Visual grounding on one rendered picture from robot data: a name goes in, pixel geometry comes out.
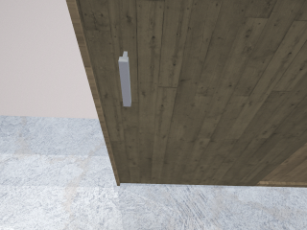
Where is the wardrobe door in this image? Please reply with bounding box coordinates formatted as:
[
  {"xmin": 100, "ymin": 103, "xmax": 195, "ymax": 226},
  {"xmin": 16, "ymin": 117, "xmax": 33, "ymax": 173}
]
[
  {"xmin": 261, "ymin": 143, "xmax": 307, "ymax": 183},
  {"xmin": 76, "ymin": 0, "xmax": 307, "ymax": 187}
]

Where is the handle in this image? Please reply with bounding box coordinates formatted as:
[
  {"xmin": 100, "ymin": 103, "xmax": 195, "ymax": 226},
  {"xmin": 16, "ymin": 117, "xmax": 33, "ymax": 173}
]
[{"xmin": 118, "ymin": 51, "xmax": 131, "ymax": 107}]

